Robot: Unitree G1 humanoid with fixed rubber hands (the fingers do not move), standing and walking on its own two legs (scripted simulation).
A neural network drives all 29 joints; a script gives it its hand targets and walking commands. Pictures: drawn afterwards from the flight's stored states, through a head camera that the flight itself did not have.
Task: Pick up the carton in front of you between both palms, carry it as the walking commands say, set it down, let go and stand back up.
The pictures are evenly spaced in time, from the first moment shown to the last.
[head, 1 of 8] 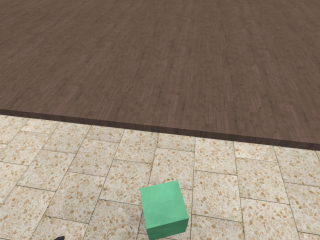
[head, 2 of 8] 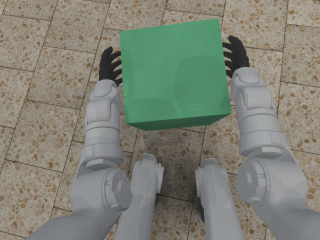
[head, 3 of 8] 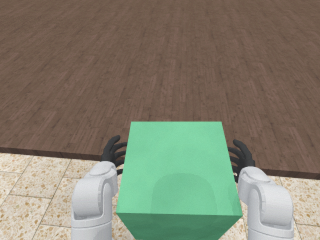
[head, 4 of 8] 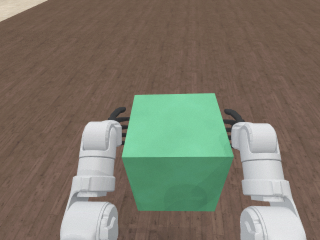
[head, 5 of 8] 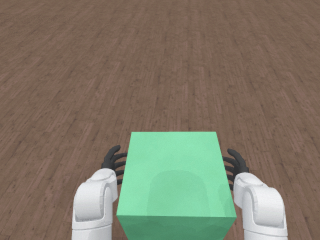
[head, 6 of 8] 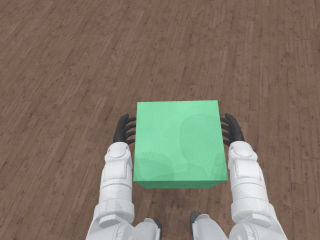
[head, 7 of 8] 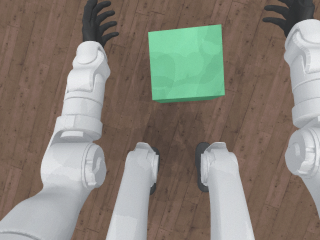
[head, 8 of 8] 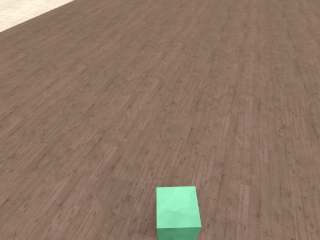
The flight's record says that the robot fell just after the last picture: no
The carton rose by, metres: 0.83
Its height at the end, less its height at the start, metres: +0.08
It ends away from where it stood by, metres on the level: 2.71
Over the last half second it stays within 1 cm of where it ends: yes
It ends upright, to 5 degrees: yes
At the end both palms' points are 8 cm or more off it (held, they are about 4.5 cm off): yes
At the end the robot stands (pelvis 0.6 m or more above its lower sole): yes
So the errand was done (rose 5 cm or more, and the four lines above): yes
